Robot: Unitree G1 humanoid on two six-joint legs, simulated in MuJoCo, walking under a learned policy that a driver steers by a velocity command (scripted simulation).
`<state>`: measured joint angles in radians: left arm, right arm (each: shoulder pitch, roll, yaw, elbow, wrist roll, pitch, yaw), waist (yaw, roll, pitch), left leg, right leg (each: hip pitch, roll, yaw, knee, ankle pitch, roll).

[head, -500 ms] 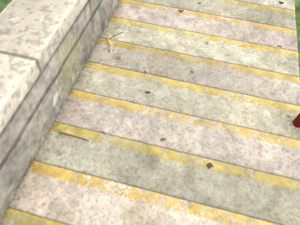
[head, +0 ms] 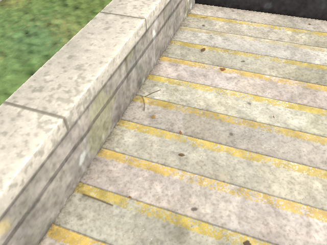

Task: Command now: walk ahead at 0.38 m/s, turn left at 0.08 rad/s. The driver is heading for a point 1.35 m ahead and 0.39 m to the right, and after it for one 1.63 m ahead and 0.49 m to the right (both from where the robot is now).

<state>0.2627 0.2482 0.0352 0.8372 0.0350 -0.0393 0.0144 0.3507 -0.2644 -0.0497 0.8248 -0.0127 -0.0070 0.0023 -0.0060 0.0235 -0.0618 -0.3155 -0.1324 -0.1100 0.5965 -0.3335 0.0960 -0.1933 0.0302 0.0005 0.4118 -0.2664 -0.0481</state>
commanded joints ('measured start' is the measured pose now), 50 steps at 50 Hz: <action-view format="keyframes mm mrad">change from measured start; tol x32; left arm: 1 72 179 53 -2 -22 -18 0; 50 31 164 74 32 -24 8 -25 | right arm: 1 -102 -132 -30 -91 -22 -45 12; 14 -415 -43 7 -133 -8 -32 48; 21 183 -272 -62 35 -48 -55 -13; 50 -73 -85 -4 15 1 -110 -5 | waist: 1 17 -92 189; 16 41 -155 168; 21 -123 228 -281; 25 -3 41 100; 50 41 8 32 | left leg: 1 -442 105 -14 229 3 -18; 15 -231 147 197 -4 178 -65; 19 287 77 206 -119 189 45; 21 718 564 -532 -286 -145 217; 27 175 360 -104 -437 221 107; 39 291 354 214 -495 524 50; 44 446 370 300 -25 1154 9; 46 70 300 334 557 629 -40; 47 -286 63 215 872 -193 -83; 50 -356 214 65 703 12 -59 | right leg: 1 199 -359 481 -321 -355 -159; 18 189 -232 70 14 924 -70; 22 -481 -13 79 895 -204 -33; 36 -398 -97 -31 287 317 -8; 44 -153 63 -145 154 90 -133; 47 515 -384 760 -82 58 -405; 50 213 -277 438 -139 282 -291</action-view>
